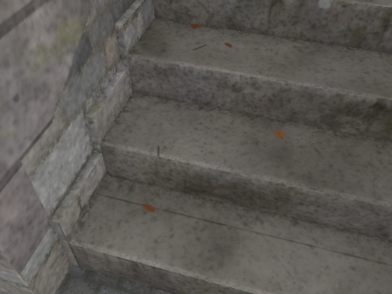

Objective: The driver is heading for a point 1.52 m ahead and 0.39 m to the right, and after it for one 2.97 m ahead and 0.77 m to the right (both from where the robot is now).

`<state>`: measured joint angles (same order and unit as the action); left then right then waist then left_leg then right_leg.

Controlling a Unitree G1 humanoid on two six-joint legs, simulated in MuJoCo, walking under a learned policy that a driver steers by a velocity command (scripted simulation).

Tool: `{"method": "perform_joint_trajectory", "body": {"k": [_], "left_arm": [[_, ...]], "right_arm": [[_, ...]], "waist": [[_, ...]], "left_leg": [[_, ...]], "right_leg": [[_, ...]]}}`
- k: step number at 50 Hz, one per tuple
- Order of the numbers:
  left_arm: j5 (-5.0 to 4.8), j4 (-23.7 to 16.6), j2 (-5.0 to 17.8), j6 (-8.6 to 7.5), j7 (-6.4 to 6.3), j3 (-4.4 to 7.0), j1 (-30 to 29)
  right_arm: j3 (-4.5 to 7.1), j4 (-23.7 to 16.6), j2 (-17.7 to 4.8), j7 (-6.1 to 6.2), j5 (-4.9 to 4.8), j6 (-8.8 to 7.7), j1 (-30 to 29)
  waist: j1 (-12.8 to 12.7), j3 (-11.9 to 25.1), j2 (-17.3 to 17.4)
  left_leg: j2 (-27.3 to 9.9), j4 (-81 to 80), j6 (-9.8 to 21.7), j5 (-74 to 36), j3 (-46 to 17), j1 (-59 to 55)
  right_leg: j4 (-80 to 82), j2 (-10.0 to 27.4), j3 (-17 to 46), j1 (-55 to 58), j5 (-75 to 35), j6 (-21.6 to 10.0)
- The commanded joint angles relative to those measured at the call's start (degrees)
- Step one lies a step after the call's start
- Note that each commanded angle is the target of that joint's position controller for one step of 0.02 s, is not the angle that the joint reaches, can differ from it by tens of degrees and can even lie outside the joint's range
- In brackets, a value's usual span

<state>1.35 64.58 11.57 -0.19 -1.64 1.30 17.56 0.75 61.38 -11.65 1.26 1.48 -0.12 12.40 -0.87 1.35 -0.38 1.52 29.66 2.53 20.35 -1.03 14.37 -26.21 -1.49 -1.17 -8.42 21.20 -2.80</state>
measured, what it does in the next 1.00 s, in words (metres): walks ahead, turning right: right foot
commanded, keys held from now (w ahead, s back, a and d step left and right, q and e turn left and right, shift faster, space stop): w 0.30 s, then w+e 0.46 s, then e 0.24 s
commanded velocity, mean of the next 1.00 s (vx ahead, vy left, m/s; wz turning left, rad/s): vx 0.39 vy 0.00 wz -0.28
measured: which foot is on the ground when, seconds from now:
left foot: down 0.00-0.66, up 0.68-1.00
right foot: down 0.00-0.18, up 0.20-0.64, down 0.66-1.00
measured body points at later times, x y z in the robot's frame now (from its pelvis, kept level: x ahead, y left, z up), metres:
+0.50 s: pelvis +0.18 +0.03 +0.00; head +0.20 +0.04 +0.45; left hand +0.37 +0.26 -0.13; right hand +0.11 -0.22 -0.14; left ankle +0.05 +0.11 -0.74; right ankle +0.33 -0.12 -0.67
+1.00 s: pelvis +0.43 -0.04 +0.01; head +0.50 -0.08 +0.45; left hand +0.44 +0.22 -0.12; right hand +0.66 -0.25 -0.05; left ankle +0.58 +0.02 -0.48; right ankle +0.36 -0.07 -0.74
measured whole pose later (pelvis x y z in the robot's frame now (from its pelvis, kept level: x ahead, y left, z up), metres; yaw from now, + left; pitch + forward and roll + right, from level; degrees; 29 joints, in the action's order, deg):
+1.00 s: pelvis +0.43 -0.04 +0.01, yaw -20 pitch +4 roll +2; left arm 1.3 57.7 10.8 -1.7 -2.4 0.7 25.5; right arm -5.5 28.4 -3.9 2.3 3.7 0.3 -6.4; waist -3.5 -4.9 0.2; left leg -1.0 103.1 1.8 27.4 5.3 69.8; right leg -17.6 -5.6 7.2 -8.0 9.2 -6.4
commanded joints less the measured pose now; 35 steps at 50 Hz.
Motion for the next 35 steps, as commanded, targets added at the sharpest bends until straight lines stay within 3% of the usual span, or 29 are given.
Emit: {"method": "perform_joint_trajectory", "body": {"k": [1,2,4,5,7,8,9,10,11,12,13,14,16,18,20,21,22,24,25,26,27,28,29,30,31,32,33,34,35], "left_arm": [[0.01,0.26,8.67,-0.49,-0.22,2.12,6.75],[0.00,0.38,9.45,-0.71,-0.27,2.64,6.89],[0.20,-0.06,9.21,-1.45,-0.02,2.96,6.30],[0.32,-0.34,9.90,-2.14,0.14,3.12,5.01],[-0.87,-1.92,8.46,-2.71,0.65,3.10,-0.17],[-4.25,-4.20,11.70,-3.21,0.00,3.77,-2.25],[-4.09,-6.05,9.15,-4.38,0.17,2.91,-5.55],[-2.70,-7.97,5.80,-5.93,0.20,2.02,-5.63],[-2.99,-8.44,5.73,-7.12,0.95,1.94,-6.08],[-4.46,-8.52,6.87,-7.95,1.55,1.92,-6.31],[-4.26,-8.39,7.26,-8.22,1.94,1.94,-6.68],[-3.46,-8.22,7.23,-8.08,1.99,2.17,-6.75],[-2.95,-8.20,6.38,-6.98,2.61,2.42,-6.07],[-3.02,-9.50,3.78,-6.31,3.29,1.47,-8.10],[-2.75,-12.79,3.90,-5.89,3.04,1.02,-13.81],[-2.92,-14.29,3.75,-6.10,2.88,0.77,-15.47],[-2.77,-12.74,2.54,-5.35,2.62,0.25,-11.62],[-2.60,-14.10,3.64,-4.37,3.00,0.10,-14.87],[-1.84,-14.98,4.30,-3.58,3.14,0.21,-15.35],[-1.86,-15.95,4.39,-3.49,3.35,0.39,-15.60],[-2.01,-17.09,4.18,-4.16,3.57,0.57,-16.59],[-2.08,-18.25,3.56,-4.57,3.96,0.17,-16.95],[-2.05,-19.32,3.94,-5.03,4.62,0.16,-16.79],[-1.80,-18.06,6.33,-4.99,4.98,1.43,-11.55],[-1.81,-15.32,9.29,-4.81,4.79,3.23,-1.88],[2.57,-11.52,8.14,-3.72,2.70,2.76,9.30],[1.55,-8.31,8.23,-3.68,1.47,4.26,19.83],[1.05,-8.13,14.33,-3.72,0.71,4.71,11.81],[1.29,-9.32,15.24,-3.90,0.58,4.60,11.93]], "right_arm": [[0.71,-5.25,-3.25,-0.82,0.57,-1.53,-5.49],[0.76,-6.42,-3.33,-1.13,1.04,-2.20,-6.73],[1.35,-7.61,-4.43,-1.73,0.76,-3.26,-6.50],[1.12,-7.78,-2.95,-1.90,0.39,-3.68,-5.50],[0.94,-5.12,-0.61,-1.02,0.24,-4.24,2.15],[3.42,-2.26,-7.98,0.19,-3.16,-4.82,7.74],[4.64,-0.38,-10.99,0.68,-3.12,-5.39,17.36],[5.80,1.32,-14.75,0.30,-2.69,-5.88,25.69],[4.52,0.50,-10.99,0.25,-1.29,-6.79,23.21],[4.11,-1.76,-9.45,0.23,-1.30,-7.29,16.62],[3.42,-3.26,-7.22,-0.18,-1.08,-7.45,12.47],[2.96,-3.98,-6.58,-0.68,-1.15,-7.22,10.36],[1.58,-3.34,-4.47,-0.80,-0.82,-5.97,12.04],[1.44,-3.26,-6.32,-0.32,-0.69,-5.36,12.33],[1.26,-4.04,-7.75,0.51,-0.24,-5.52,11.97],[1.41,-4.27,-8.54,0.63,-0.52,-5.92,11.65],[1.66,-3.27,-9.47,0.46,-0.84,-5.79,14.00],[1.16,-2.40,-7.66,0.67,-0.93,-5.30,16.52],[0.89,-2.19,-6.79,0.68,-0.38,-4.88,17.19],[0.78,-2.18,-6.74,0.79,-0.52,-4.34,16.98],[1.13,-2.83,-8.60,1.60,-0.72,-3.73,15.79],[0.66,-3.50,-8.19,2.13,-0.42,-3.11,14.19],[0.30,-5.63,-8.62,2.42,0.28,-2.72,9.94],[0.60,-7.74,-10.69,2.55,0.64,-2.70,7.44],[1.23,-8.88,-13.50,2.21,0.17,-3.20,5.00],[2.56,-10.92,-13.26,1.19,0.58,-4.60,-2.64],[2.46,-11.64,-12.27,0.58,-2.06,-5.08,-12.23],[0.36,-14.46,-3.48,0.04,0.04,-6.39,-5.50],[-0.77,-14.30,-0.20,-0.34,-0.32,-6.71,9.30]], "waist": [[-2.44,-9.66,-7.35],[-2.63,-10.53,-8.24],[-2.11,-10.30,-6.61],[-0.76,-11.69,-7.31],[3.87,-11.04,-4.61],[5.60,-10.04,-1.45],[9.77,-5.43,6.84],[11.16,-0.07,19.08],[8.42,0.18,13.37],[5.83,-3.60,7.97],[4.15,-4.47,3.24],[2.61,-4.95,0.63],[1.71,-4.95,1.40],[1.46,-5.39,1.65],[2.71,-7.86,0.37],[2.70,-8.02,2.10],[2.16,-5.32,6.89],[2.97,-6.69,5.77],[2.81,-6.60,5.84],[2.02,-6.25,6.71],[1.03,-6.43,8.13],[-0.59,-4.61,8.35],[-3.22,-2.56,6.99],[-6.07,1.67,5.93],[-10.40,7.00,7.68],[-14.50,5.55,6.96],[-22.53,1.77,-6.41],[-7.66,-4.32,-12.10],[-0.95,11.78,-4.81]], "left_leg": [[0.37,4.28,0.46,4.31,2.33,14.94],[-1.10,7.67,0.35,1.68,3.68,16.42],[-3.06,10.29,0.83,4.08,2.91,17.15],[-3.93,6.33,1.44,3.51,3.18,14.00],[-0.71,-5.02,2.45,-1.14,6.35,-3.85],[-1.07,-3.89,2.35,-1.38,3.61,-10.38],[-8.25,-9.78,5.88,3.23,-9.02,-20.93],[-19.78,-18.81,11.93,5.57,-30.82,-31.39],[-23.94,-20.51,14.63,4.87,-38.46,-31.22],[-23.19,-19.94,13.60,1.18,-32.09,-29.10],[-20.80,-19.92,11.60,-3.91,-24.70,-26.45],[-18.94,-20.41,9.73,-10.50,-19.06,-23.53],[-15.31,-20.32,6.91,-25.12,-9.42,-19.35],[-13.75,-22.09,6.92,-28.19,-3.55,-14.68],[-11.44,-23.36,6.14,-30.17,0.95,-7.41],[-9.96,-23.54,5.51,-30.68,3.93,-4.09],[-10.99,-22.97,6.35,-31.37,4.46,-6.96],[-14.24,-21.39,6.27,-36.25,4.12,-12.37],[-15.90,-18.22,6.43,-45.03,3.71,-18.27],[-16.20,-15.27,5.57,-52.63,4.94,-23.10],[-16.19,-11.77,3.51,-63.84,7.12,-25.02],[-15.96,-7.49,2.84,-75.68,9.27,-25.85],[-15.77,-4.78,2.12,-81.55,11.55,-20.32],[-15.78,1.62,2.66,-89.97,11.27,-14.70],[-15.47,9.44,3.55,-89.66,9.09,-9.77],[-13.05,22.64,3.24,-72.81,11.29,-3.90],[-1.55,51.98,1.63,-30.68,13.17,6.37],[2.34,71.00,-0.21,6.79,7.76,28.59],[0.68,73.55,0.49,-0.79,-1.88,25.78]], "right_leg": [[16.92,13.95,20.73,1.83,23.91,-7.80],[19.16,17.53,23.95,2.22,22.54,-9.63],[20.09,18.74,24.18,2.78,18.61,-10.61],[20.23,19.04,22.65,0.70,18.13,-11.08],[15.43,13.22,14.21,-8.74,12.32,-8.58],[7.50,9.66,10.02,-13.70,2.84,-6.20],[-8.89,4.17,2.91,-22.18,-7.90,-3.10],[-27.53,-1.52,-0.57,-33.67,3.56,-0.39],[-40.36,-0.42,5.30,-39.32,8.97,-0.78],[-45.80,2.82,7.08,-44.03,4.32,-2.32],[-46.46,5.51,6.56,-43.96,-1.82,-3.19],[-44.22,7.32,6.09,-42.68,-6.84,-3.24],[-43.65,8.16,3.98,-39.32,-10.48,-1.65],[-40.95,8.59,2.03,-39.08,-13.72,0.17],[-31.69,6.66,2.21,-35.77,-19.08,1.76],[-26.12,5.48,1.37,-31.75,-21.89,2.07],[-28.69,4.95,-0.81,-29.88,-20.85,2.49],[-31.33,4.97,0.02,-35.14,-18.70,1.00],[-35.28,4.10,0.17,-40.29,-14.29,-0.16],[-37.72,3.84,0.82,-44.21,-10.45,-1.54],[-39.74,3.16,-0.23,-45.58,-6.67,-3.23],[-41.89,1.90,-3.41,-43.66,-2.17,-4.44],[-35.76,1.89,-6.54,-34.04,-3.31,-5.48],[-31.98,0.03,-8.28,-19.71,-8.82,-5.61],[-27.13,-1.46,-6.86,-3.83,-14.01,-5.48],[-11.78,-2.24,-5.36,5.43,-17.24,-5.89],[9.46,-1.80,-4.35,13.61,-34.41,-8.09],[-1.50,9.05,11.76,17.51,-78.00,-9.70],[0.28,20.21,26.43,22.06,-87.93,-18.84]]}}
Velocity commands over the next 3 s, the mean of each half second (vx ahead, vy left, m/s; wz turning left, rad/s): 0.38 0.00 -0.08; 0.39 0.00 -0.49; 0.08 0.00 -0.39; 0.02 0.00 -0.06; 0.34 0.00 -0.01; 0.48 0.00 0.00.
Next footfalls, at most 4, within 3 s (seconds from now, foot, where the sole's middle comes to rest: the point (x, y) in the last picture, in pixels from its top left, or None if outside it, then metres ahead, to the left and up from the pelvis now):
0.66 right None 0.40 -0.08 -0.78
1.06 left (213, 240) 0.66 -0.02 -0.61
1.54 right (293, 263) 0.59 -0.27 -0.61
2.64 left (241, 141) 0.95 -0.12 -0.44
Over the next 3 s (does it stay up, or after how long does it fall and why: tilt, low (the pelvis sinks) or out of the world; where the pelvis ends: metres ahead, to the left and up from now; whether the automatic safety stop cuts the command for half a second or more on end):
stays up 0.93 -0.18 0.33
